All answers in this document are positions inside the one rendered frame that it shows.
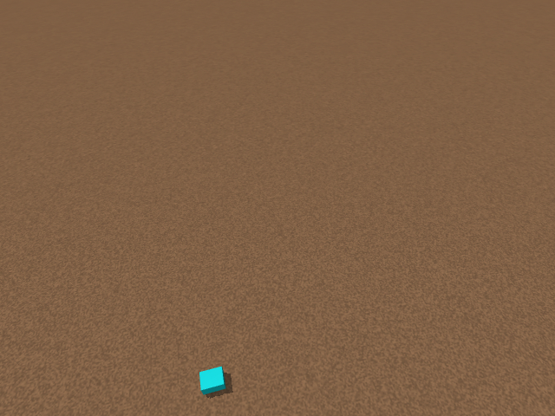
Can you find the small box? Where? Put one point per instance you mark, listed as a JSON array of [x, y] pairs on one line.
[[212, 380]]

